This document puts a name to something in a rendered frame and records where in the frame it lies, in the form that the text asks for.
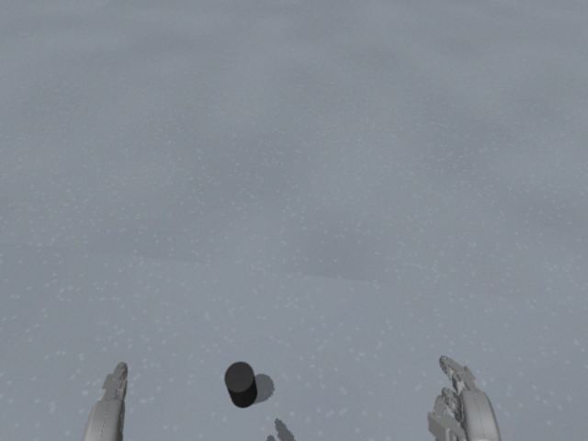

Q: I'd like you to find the right robot hand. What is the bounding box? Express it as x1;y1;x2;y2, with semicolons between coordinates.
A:
427;356;501;441

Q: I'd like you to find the can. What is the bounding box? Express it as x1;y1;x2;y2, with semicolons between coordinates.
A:
224;362;257;408

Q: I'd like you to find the left robot hand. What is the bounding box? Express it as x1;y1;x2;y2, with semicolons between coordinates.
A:
82;362;128;441

